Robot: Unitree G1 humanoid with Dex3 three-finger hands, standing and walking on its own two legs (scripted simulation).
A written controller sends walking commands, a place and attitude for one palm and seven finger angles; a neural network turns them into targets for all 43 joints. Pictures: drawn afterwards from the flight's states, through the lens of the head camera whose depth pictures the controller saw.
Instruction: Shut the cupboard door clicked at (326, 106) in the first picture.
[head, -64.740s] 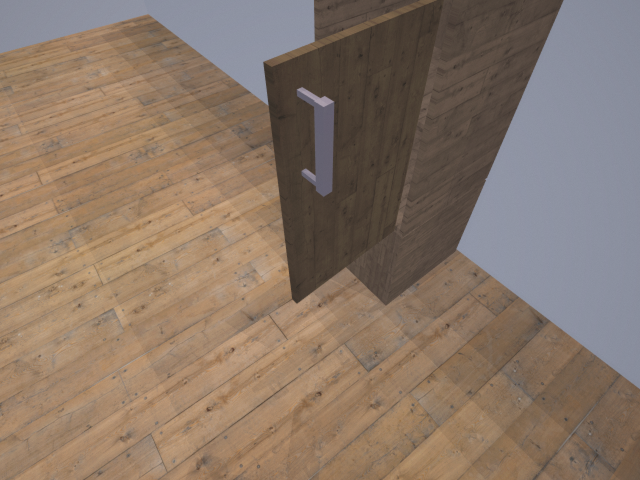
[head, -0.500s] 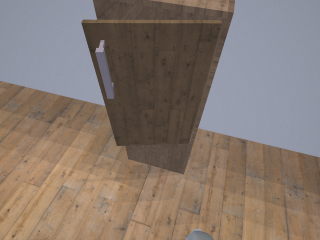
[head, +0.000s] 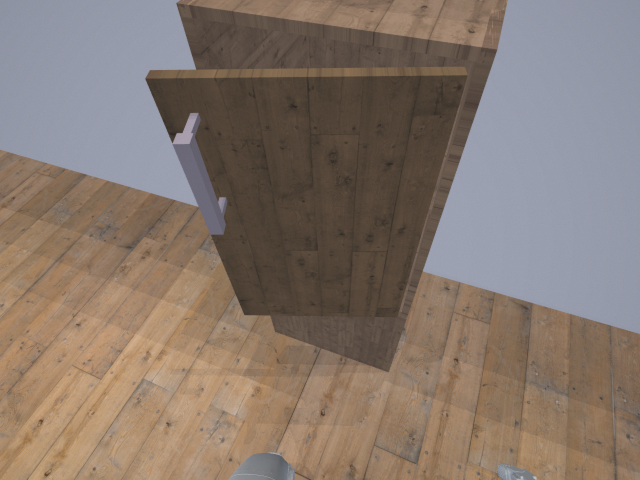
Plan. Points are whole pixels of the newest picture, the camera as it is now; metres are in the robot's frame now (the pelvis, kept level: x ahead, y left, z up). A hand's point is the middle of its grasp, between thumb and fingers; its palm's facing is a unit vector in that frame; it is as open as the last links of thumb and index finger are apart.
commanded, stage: come to a stop and stand still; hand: left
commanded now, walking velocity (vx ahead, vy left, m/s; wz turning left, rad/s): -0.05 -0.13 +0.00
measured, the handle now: (206, 178) +0.45 +0.19 +0.12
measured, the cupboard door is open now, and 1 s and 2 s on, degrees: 19 19 19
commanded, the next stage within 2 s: look again from close up in 0.76 s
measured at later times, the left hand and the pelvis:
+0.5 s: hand out of the picture +0.02 +0.23 -0.18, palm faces -0.01 -0.98 -0.19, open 7.4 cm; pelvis -0.02 +0.03 +0.00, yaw -1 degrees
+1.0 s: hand out of the picture +0.00 +0.20 -0.18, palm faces +0.00 -0.97 -0.24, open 7.3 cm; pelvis -0.02 +0.01 -0.01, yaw +0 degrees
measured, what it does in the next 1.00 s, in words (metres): steps on the spot: left foot, then right foot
